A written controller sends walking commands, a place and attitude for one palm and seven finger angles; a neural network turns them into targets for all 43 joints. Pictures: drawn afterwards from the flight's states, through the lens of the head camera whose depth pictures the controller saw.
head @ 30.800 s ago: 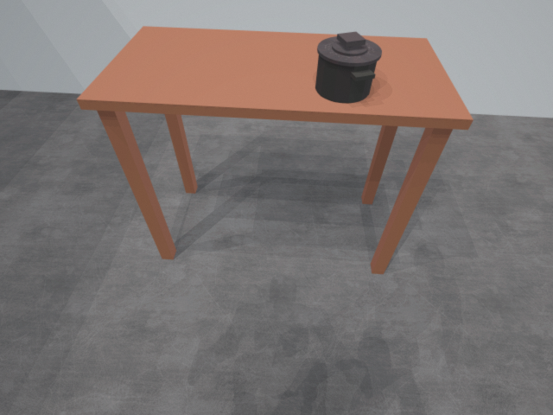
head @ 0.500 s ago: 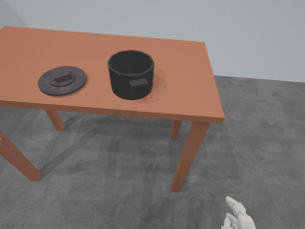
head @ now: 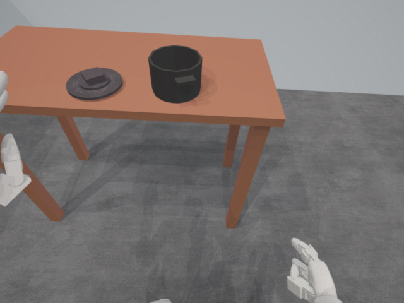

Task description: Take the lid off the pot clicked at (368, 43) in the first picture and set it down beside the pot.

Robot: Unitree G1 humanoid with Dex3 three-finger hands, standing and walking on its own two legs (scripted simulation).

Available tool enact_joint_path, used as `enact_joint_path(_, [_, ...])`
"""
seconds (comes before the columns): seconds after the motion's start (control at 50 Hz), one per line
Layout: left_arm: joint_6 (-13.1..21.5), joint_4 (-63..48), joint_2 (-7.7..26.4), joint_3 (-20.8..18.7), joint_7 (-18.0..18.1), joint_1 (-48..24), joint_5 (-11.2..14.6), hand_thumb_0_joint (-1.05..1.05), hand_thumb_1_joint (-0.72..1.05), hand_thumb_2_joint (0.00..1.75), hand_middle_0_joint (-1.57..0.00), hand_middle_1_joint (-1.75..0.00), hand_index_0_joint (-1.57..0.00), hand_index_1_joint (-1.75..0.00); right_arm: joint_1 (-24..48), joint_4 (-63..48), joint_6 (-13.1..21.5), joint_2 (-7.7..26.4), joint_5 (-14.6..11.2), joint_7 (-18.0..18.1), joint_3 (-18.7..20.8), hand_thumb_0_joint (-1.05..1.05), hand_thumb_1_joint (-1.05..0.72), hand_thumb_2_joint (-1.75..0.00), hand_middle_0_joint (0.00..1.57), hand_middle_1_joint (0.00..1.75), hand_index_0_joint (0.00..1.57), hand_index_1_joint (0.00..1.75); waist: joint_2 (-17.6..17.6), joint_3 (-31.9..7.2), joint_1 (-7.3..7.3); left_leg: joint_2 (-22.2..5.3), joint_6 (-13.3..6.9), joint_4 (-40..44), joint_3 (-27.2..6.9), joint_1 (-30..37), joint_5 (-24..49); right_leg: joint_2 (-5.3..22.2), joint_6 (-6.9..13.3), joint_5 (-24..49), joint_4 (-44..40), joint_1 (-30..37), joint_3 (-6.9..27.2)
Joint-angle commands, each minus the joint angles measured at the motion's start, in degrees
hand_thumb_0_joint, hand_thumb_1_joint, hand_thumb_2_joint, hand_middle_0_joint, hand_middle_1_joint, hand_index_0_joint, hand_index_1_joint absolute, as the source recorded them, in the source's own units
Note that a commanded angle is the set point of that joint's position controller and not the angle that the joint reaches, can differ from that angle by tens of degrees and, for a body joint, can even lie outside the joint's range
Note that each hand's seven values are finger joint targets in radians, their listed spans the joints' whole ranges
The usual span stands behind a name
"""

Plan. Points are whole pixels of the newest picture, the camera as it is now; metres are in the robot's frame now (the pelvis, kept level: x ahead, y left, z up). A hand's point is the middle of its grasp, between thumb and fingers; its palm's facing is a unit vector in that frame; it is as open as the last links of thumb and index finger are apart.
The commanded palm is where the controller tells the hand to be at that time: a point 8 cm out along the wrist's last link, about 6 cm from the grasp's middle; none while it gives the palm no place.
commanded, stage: stop stepping back and stand still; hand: left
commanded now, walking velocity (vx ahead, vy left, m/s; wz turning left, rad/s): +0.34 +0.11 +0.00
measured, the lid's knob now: (92, 74) +0.69 +0.38 +0.07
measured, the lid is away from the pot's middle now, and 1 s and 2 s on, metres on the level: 0.25 0.25 0.25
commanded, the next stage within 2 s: let the arm hang, fingers relaxed in 1.78 s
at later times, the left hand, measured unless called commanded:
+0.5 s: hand out of the picture +0.07 +0.24 +0.27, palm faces +0.49 -0.78 -0.39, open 7.4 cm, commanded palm +0.02 +0.29 +0.25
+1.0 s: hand out of the picture -0.04 +0.21 -0.15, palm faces +0.14 -0.97 -0.21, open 7.4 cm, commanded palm none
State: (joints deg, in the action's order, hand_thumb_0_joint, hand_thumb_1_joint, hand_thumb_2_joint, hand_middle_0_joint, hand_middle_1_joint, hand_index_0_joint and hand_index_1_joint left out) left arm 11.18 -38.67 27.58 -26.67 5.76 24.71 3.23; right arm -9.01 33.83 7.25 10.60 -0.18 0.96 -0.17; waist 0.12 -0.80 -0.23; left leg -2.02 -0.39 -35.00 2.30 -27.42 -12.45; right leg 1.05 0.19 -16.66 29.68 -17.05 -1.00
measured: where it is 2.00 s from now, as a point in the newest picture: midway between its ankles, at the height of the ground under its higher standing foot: outside the picture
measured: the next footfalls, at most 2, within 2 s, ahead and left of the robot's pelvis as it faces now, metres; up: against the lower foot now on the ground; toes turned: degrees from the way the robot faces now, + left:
left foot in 0.12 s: +0.08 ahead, +0.10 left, +0.00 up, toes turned -1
right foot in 0.36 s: -0.05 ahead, -0.07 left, +0.00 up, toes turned +2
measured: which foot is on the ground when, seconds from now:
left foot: down 0.00-0.00, up 0.02-0.10, down 0.12-0.32, up 0.34-0.54, down 0.56-0.74, up 0.76-0.98, down 1.00-1.00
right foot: down 0.00-0.12, up 0.14-0.34, down 0.36-1.00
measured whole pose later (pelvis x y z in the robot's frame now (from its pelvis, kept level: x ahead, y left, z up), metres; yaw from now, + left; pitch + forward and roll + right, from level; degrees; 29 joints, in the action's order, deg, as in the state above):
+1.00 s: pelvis -0.10 +0.02 -0.01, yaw +5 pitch -1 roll +0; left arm -4.6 40.9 8.8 -2.5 0.4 19.7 -1.3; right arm -16.2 44.2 -1.4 12.8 1.5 -0.7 1.5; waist 1.3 -0.2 1.6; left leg -3.9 -1.3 -38.1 1.1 -19.1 -19.5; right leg 1.5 1.7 -20.3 38.4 -17.1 -7.0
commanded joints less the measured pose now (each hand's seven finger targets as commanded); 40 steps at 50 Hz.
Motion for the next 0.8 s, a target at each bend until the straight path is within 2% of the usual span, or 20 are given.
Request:
enact_joint_path(0.0, [4.10, -14.00, 11.69, -11.34, 2.72, 5.56, 0.77, 0.00, 0.90, 0.90, -0.20, -0.30, -0.20, -0.30, 0.22, -9.42, -0.69, 6.99, 0.05, 1.84, 3.66, 0.00, -0.90, -0.90, 0.20, 0.30, 0.20, 0.30, -14.10, -7.47, 0.96, 2.02, 0.55, -23.69, -3.55, 6.39, -14.02, 17.76, 9.96, -6.36, -18.02, -8.79, 14.71])
enact_joint_path(0.04, [3.61, -16.86, 9.28, -10.53, 3.27, 3.23, 0.68, 0.00, 0.90, 0.90, -0.20, -0.30, -0.20, -0.30, 1.90, -10.72, -0.76, 6.56, -0.87, 2.66, 3.52, 0.00, -0.90, -0.90, 0.20, 0.30, 0.20, 0.30, -12.52, -7.17, 2.77, -1.47, -0.36, -13.97, -5.99, 16.20, -13.20, 15.56, 7.05, -9.55, -13.57, -14.68, 10.25])
enact_joint_path(0.08, [4.27, -17.02, 6.42, -6.93, 3.61, -1.87, 0.17, 0.00, 0.90, 0.90, -0.20, -0.30, -0.20, -0.30, 2.98, -10.53, -0.56, 8.11, -0.03, 3.95, 2.90, 0.00, -0.90, -0.90, 0.20, 0.30, 0.20, 0.30, 8.44, -1.30, 3.95, -3.78, -0.63, 7.81, -10.02, 17.49, -16.24, 7.09, 2.19, -18.78, -0.96, -18.99, 3.28])
enact_joint_path(0.1, [5.25, -17.72, 6.58, -7.16, 4.11, -4.48, -0.38, 0.00, 0.90, 0.90, -0.20, -0.30, -0.20, -0.30, 2.49, -10.47, 0.81, 9.49, 0.40, 4.25, 2.44, 0.00, -0.90, -0.90, 0.20, 0.30, 0.20, 0.30, 20.65, 1.71, 2.76, -9.48, -2.84, 22.98, -20.51, 7.00, -31.26, -0.34, -0.07, -15.67, 11.79, -13.26, -1.54])
enact_joint_path(0.12, [5.10, -16.55, 8.15, -8.44, 4.40, -6.08, -1.25, 0.00, 0.90, 0.90, -0.20, -0.30, -0.20, -0.30, 0.63, -9.82, 1.98, 9.21, 0.26, 3.95, 2.87, 0.00, -0.90, -0.90, 0.20, 0.30, 0.20, 0.30, 22.21, 1.91, 2.67, -11.96, -5.77, 29.84, -24.36, -2.53, -34.36, -5.67, -0.98, -12.86, 29.07, -6.85, -3.09])
enact_joint_path(0.18, [3.46, -10.69, 8.43, -7.92, 3.54, -6.18, -1.26, 0.00, 0.90, 0.90, -0.20, -0.30, -0.20, -0.30, 2.05, -8.23, 3.29, 7.50, -0.44, 1.82, 3.28, 0.00, -0.90, -0.90, 0.20, 0.30, 0.20, 0.30, 16.53, 0.44, 0.95, -10.03, -0.94, 31.51, -21.42, -8.23, -38.76, -5.41, 0.00, -10.93, 35.12, -2.12, -2.04])
enact_joint_path(0.26, [2.09, -10.81, 6.98, -5.71, 3.41, 1.40, -0.26, 0.00, 0.90, 0.90, -0.20, -0.30, -0.20, -0.30, 3.13, -7.71, 1.38, 7.11, 0.67, 1.74, 2.17, 0.00, -0.90, -0.90, 0.20, 0.30, 0.20, 0.30, 13.73, -4.39, 0.62, -6.10, 0.70, 24.73, -11.80, -5.06, -28.07, -6.04, 3.08, -14.46, -0.20, 16.73, -7.42])
enact_joint_path(0.28, [2.01, -10.67, 7.55, -5.81, 2.97, 3.79, -0.88, 0.00, 0.90, 0.90, -0.20, -0.30, -0.20, -0.30, 2.39, -8.21, 0.63, 7.29, 1.01, 1.89, 2.40, 0.00, -0.90, -0.90, 0.20, 0.30, 0.20, 0.30, 9.77, -4.63, 0.70, -2.20, 0.91, 15.21, -7.15, -5.00, -24.30, -2.77, 4.52, -12.80, -8.77, 18.70, -3.20])
enact_joint_path(0.32, [2.85, -16.22, 12.47, -9.00, 1.63, -0.78, -0.82, 0.00, 0.90, 0.90, -0.20, -0.30, -0.20, -0.30, 0.23, -6.39, -1.80, 8.32, 0.67, 1.32, 3.33, 0.00, -0.90, -0.90, 0.20, 0.30, 0.20, 0.30, -11.53, -4.87, 1.08, 5.14, 0.89, -29.18, 0.55, -7.27, -11.51, 18.27, 11.70, -7.51, -20.46, 5.34, 20.44])
enact_joint_path(0.34, [3.66, -15.28, 13.89, -11.70, 1.28, -5.07, 0.24, 0.00, 0.90, 0.90, -0.20, -0.30, -0.20, -0.30, -0.63, -5.65, -1.59, 8.05, 1.59, 1.12, 2.23, 0.00, -0.90, -0.90, 0.20, 0.30, 0.20, 0.30, -6.22, -5.31, 2.97, 3.01, 1.59, -36.70, -0.66, -5.47, -8.07, 16.27, 11.89, 4.40, -15.92, -0.05, 11.26])
enact_joint_path(0.38, [2.57, -8.86, 10.13, -8.82, 1.55, -5.67, 0.03, 0.00, 0.90, 0.90, -0.20, -0.30, -0.20, -0.30, -0.44, -6.90, -0.82, 7.29, -0.48, 2.08, 3.45, 0.00, -0.90, -0.90, 0.20, 0.30, 0.20, 0.30, -12.27, -0.88, 2.59, -0.19, 0.62, -32.39, -3.73, -4.39, -10.43, 16.42, 9.87, -29.39, -22.79, -9.20, 19.16])
enact_joint_path(0.5, [3.86, -4.98, 5.67, -4.36, 3.44, -8.13, -0.49, 0.00, 0.90, 0.90, -0.20, -0.30, -0.20, -0.30, 1.81, -6.56, 2.10, 6.69, -0.40, 5.27, 1.45, 0.00, -0.90, -0.90, 0.20, 0.30, 0.20, 0.30, 1.05, 1.57, 2.01, -1.06, -2.67, 13.19, 1.68, 16.34, -13.17, 8.17, 5.67, -17.54, -7.31, -5.96, 7.39])
enact_joint_path(0.54, [4.15, -9.18, 5.34, -3.92, 3.83, -7.77, -0.15, 0.00, 0.90, 0.90, -0.20, -0.30, -0.20, -0.30, 1.03, -8.16, 2.81, 8.64, -0.94, 4.82, 2.13, 0.00, -0.90, -0.90, 0.20, 0.30, 0.20, 0.30, 11.85, -1.07, 1.98, -11.87, -7.32, 17.32, -15.11, 21.77, -12.90, -0.99, 1.32, -8.26, 10.87, -10.68, -0.97])
enact_joint_path(0.58, [3.38, -10.78, 8.03, -6.76, 3.79, -5.68, -0.10, 0.00, 0.90, 0.90, -0.20, -0.30, -0.20, -0.30, 1.08, -7.20, 3.36, 7.25, -0.84, 3.91, 2.05, 0.00, -0.90, -0.90, 0.20, 0.30, 0.20, 0.30, 14.54, -0.15, 3.03, -18.01, -10.67, 24.31, -26.08, 14.01, -28.02, -1.16, -0.30, -12.51, 23.53, -13.91, 0.53])
enact_joint_path(0.6, [3.00, -10.93, 7.01, -6.45, 3.78, -3.88, -0.49, 0.00, 0.90, 0.90, -0.20, -0.30, -0.20, -0.30, 1.12, -7.21, 3.81, 6.86, -0.49, 3.30, 2.09, 0.00, -0.90, -0.90, 0.20, 0.30, 0.20, 0.30, 13.08, 2.81, 2.90, -18.32, -11.78, 24.32, -26.47, 9.61, -26.71, 0.20, 0.17, -11.25, 23.78, -13.15, 2.50])
enact_joint_path(0.66, [2.29, -12.35, 7.76, -7.98, 4.30, 1.97, -0.71, 0.00, 0.90, 0.90, -0.20, -0.30, -0.20, -0.30, 2.99, -7.49, 3.04, 7.57, -0.35, 2.44, 1.61, 0.00, -0.90, -0.90, 0.20, 0.30, 0.20, 0.30, 7.57, -0.37, 0.32, -11.53, -5.35, 13.83, -9.41, -0.58, -21.54, -0.65, 0.20, -5.67, 2.90, 8.38, -1.43])
enact_joint_path(0.68, [2.24, -13.29, 9.21, -8.81, 4.25, 1.66, -1.21, 0.00, 0.90, 0.90, -0.20, -0.30, -0.20, -0.30, 3.77, -8.30, 2.63, 7.90, -0.19, 2.44, 1.91, 0.00, -0.90, -0.90, 0.20, 0.30, 0.20, 0.30, 3.95, -0.44, 0.61, -5.83, -2.95, 6.42, -4.14, -3.24, -21.77, 0.70, 1.70, -6.58, -3.11, 10.70, 2.57])
enact_joint_path(0.7, [2.63, -13.54, 9.96, -9.14, 4.17, 0.20, -0.93, 0.00, 0.90, 0.90, -0.20, -0.30, -0.20, -0.30, 3.29, -8.48, 2.09, 7.36, 0.03, 2.55, 2.41, 0.00, -0.90, -0.90, 0.20, 0.30, 0.20, 0.30, -6.16, -0.46, 0.92, 0.23, -1.22, -6.70, 0.38, -6.79, -19.69, 7.38, 5.84, -13.68, -11.01, 10.22, 16.21])
enact_joint_path(0.72, [-7.34, 39.38, -8.23, 17.75, -3.76, 4.24, -7.45, 0.00, 0.90, 0.90, -0.20, -0.30, -0.20, -0.30, -1.08, 4.07, 2.26, 12.82, -0.01, -1.46, 5.98, 0.00, -0.90, -0.90, 0.20, 0.30, 0.20, 0.30, -8.09, -2.41, 2.65, -2.31, 0.84, -22.04, 1.52, -10.62, -20.09, 22.87, 9.47, 14.91, -5.62, 4.95, 18.65])
enact_joint_path(0.78, [-10.63, 44.74, -8.40, 17.45, -4.40, -0.40, -6.28, 0.00, 0.90, 0.90, -0.20, -0.30, -0.20, -0.30, -5.72, 0.92, -4.57, 7.80, 0.18, -2.05, 4.03, 0.00, -0.90, -0.90, 0.20, 0.30, 0.20, 0.30, -15.12, 0.29, 0.65, -2.92, -0.22, -32.47, -2.84, -12.56, -22.92, 18.03, 12.92, 4.59, -6.66, 2.92, 15.12])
